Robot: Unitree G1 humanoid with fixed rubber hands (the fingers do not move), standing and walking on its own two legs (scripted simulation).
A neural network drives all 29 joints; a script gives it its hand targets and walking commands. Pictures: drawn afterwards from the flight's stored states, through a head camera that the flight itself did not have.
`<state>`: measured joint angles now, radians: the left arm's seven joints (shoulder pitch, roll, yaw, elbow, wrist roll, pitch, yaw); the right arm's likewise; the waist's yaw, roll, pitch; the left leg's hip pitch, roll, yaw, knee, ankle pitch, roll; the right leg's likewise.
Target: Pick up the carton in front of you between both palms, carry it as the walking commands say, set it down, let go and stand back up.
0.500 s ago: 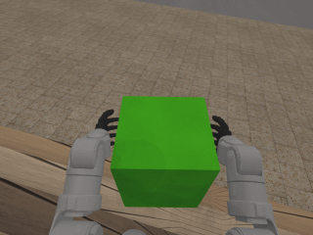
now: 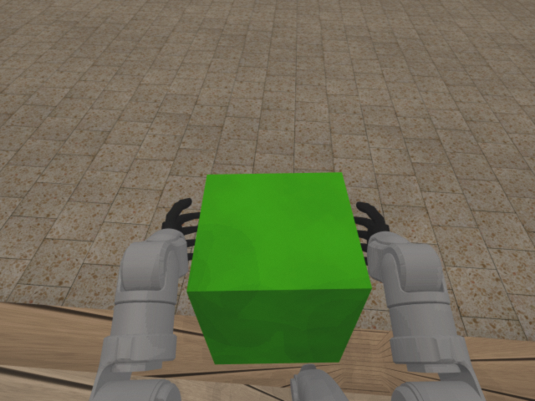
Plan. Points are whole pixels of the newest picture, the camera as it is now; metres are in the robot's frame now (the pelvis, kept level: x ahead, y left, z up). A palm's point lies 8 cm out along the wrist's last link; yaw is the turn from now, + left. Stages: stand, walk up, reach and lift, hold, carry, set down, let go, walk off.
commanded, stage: carry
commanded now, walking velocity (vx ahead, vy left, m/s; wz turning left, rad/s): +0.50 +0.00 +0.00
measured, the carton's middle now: (275, 272) +0.33 -0.03 +0.00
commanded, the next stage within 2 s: none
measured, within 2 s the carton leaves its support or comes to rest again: neither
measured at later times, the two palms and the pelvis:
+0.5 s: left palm (191, 157) +0.80 +0.15 -0.16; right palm (295, 158) +0.79 -0.14 -0.17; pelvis +0.46 -0.01 -0.27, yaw +2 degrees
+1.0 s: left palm (214, 134) +1.20 +0.12 -0.38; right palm (285, 128) +1.21 -0.18 -0.38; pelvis +0.86 -0.04 -0.45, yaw -1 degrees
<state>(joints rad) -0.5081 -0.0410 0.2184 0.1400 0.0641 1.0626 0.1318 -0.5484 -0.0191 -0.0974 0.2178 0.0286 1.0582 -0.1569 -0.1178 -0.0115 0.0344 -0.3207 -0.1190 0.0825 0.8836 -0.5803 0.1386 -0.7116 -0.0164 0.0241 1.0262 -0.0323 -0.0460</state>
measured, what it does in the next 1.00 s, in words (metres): goes down: right foot 0.16 m lower, then left foot 0.16 m lower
